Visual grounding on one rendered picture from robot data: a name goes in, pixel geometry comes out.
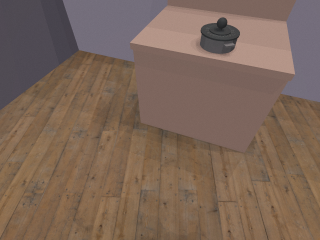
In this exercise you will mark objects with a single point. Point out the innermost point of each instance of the table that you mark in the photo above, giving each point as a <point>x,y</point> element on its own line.
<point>222,99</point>

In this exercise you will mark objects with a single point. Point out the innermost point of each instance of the pot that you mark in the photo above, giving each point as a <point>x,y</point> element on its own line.
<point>217,47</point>

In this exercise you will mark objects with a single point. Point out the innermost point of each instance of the knob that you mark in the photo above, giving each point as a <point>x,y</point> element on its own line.
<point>222,23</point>

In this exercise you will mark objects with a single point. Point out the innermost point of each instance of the lid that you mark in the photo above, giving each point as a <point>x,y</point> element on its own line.
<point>211,31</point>

